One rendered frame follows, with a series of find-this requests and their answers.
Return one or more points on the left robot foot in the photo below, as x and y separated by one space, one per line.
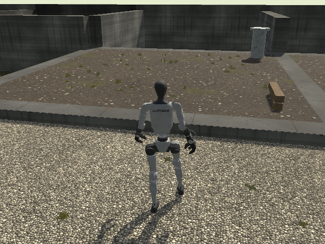
154 208

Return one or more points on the humanoid robot head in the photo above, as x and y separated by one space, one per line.
160 88

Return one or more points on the left robot forearm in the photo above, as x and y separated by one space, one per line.
138 131

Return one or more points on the left robot upper arm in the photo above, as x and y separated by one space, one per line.
143 113

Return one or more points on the robot right hand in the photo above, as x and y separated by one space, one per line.
193 146

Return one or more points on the right robot forearm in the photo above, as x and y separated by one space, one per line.
188 135

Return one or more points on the right robot upper arm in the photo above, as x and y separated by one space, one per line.
180 115

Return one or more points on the robot left hand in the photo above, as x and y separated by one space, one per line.
138 140

